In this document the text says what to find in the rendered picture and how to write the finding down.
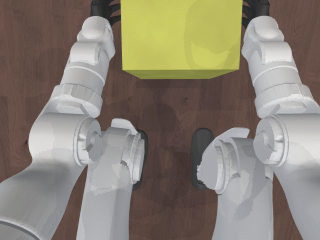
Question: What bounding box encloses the right robot hand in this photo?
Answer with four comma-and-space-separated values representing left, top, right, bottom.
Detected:
241, 0, 270, 30

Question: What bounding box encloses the right robot thigh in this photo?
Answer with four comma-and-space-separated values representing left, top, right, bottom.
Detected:
207, 137, 274, 240

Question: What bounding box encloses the robot left forearm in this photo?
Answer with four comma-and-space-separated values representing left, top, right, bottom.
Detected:
28, 16, 116, 154

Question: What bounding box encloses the robot thigh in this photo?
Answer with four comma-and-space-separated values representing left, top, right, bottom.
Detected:
207, 137, 274, 240
76, 127, 145, 240

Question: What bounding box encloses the right robot upper arm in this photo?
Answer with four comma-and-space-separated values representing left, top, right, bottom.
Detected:
253, 113, 320, 240

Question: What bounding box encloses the left robot upper arm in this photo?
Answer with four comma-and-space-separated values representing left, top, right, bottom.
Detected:
0, 112, 103, 240

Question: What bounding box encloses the carton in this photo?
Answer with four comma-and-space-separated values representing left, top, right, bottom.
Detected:
120, 0, 243, 79

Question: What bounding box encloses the left robot hand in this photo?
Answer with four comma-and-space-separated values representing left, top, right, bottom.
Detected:
90, 0, 121, 27

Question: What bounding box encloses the robot right forearm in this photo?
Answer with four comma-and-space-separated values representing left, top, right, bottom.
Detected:
241, 15, 320, 119

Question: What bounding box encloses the left robot thigh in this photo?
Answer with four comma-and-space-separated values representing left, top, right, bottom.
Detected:
76, 127, 145, 240

